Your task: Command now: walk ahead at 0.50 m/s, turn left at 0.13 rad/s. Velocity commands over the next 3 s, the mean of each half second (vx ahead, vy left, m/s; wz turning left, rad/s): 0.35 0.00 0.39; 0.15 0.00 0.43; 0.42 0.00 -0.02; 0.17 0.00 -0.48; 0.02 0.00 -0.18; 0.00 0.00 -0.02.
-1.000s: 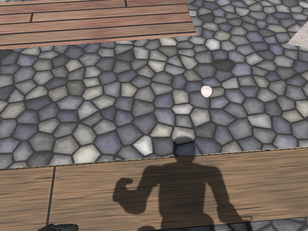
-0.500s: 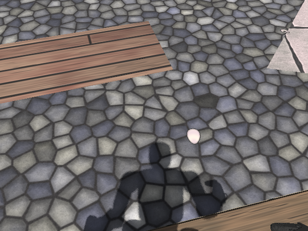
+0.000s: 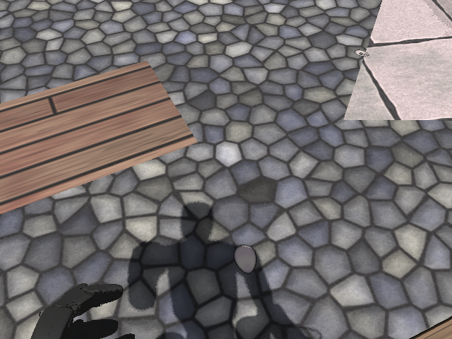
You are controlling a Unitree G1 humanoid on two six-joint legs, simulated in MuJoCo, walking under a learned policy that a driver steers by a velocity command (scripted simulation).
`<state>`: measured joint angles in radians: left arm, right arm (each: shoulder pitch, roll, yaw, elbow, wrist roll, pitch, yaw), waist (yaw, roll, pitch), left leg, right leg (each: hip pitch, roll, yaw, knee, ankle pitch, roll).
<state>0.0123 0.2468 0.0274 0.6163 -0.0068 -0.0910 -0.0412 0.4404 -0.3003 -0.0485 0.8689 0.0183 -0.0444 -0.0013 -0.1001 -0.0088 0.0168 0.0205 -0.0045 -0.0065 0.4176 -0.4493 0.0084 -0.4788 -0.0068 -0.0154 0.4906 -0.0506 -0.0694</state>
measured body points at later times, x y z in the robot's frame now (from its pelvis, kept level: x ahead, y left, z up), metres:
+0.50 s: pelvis +0.23 +0.03 -0.01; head +0.27 +0.05 +0.44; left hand +0.25 +0.33 -0.13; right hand +0.48 -0.18 -0.09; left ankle +0.33 +0.13 -0.73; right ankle +0.12 -0.11 -0.70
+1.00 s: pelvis +0.33 +0.02 +0.01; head +0.34 +0.00 +0.46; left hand +0.28 +0.30 -0.09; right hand +0.60 -0.14 -0.09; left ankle +0.32 +0.13 -0.69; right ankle +0.37 -0.09 -0.72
